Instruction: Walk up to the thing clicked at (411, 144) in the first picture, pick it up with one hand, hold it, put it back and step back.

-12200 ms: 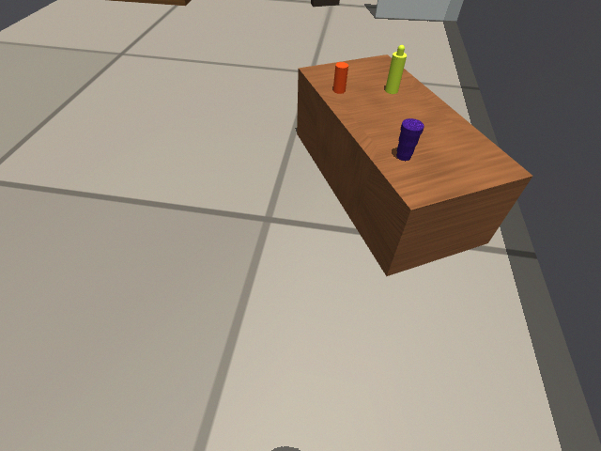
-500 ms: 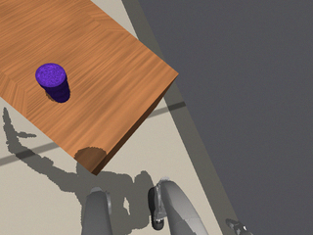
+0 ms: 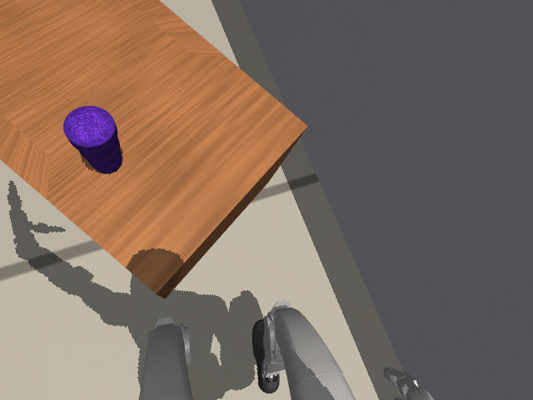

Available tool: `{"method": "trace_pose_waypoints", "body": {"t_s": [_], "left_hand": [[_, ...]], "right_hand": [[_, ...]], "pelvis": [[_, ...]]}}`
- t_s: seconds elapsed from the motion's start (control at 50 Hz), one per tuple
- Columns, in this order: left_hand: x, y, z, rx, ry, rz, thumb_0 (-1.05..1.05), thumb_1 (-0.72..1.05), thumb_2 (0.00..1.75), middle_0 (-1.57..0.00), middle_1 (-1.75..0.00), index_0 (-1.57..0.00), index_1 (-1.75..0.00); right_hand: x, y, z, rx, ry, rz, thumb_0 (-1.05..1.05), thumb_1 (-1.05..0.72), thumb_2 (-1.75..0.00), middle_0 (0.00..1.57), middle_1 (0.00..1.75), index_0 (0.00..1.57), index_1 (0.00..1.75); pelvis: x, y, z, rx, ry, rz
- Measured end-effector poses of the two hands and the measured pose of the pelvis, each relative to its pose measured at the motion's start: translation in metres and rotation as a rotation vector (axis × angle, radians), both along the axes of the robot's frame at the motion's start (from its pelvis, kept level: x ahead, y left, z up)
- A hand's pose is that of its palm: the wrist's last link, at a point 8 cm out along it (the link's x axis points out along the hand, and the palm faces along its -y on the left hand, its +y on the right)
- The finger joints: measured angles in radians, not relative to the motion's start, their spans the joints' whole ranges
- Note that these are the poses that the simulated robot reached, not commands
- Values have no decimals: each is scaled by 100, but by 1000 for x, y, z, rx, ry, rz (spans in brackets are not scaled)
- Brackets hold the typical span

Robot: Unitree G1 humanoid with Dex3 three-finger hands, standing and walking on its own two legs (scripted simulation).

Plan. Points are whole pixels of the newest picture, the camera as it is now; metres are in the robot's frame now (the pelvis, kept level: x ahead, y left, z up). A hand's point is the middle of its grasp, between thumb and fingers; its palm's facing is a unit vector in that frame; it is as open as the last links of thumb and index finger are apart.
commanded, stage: go down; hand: left
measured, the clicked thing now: (99, 145) +0.55 +0.22 -0.19
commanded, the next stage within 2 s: none
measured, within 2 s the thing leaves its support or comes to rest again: neither
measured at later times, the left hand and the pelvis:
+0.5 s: hand out of the picture +0.48 +0.42 +0.08, palm faces +0.32 -0.95 -0.01, open 17.4 cm; pelvis -0.01 +0.00 +0.00, yaw +0 degrees
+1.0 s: hand out of the picture +0.48 +0.42 +0.07, palm faces +0.32 -0.95 -0.01, open 17.3 cm; pelvis -0.01 +0.00 -0.01, yaw +0 degrees
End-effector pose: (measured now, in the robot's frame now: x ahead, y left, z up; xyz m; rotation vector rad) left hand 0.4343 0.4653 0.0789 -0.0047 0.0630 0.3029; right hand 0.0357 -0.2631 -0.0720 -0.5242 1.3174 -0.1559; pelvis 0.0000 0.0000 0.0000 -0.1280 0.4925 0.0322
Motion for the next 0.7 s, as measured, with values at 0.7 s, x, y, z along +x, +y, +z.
{"method": "trace_pose_waypoints", "body": {"t_s": [0.7], "left_hand": [[1, 1, -3, 4, 1, 24, -1, -52, 9, -5, -6, -5, -7]], "right_hand": [[-18, 4, -2, 5, 35, -32, 1, -90, -89, 20, 30, 21, 30]], "pelvis": [[-7, 2, -3, -2, 0, -6]]}}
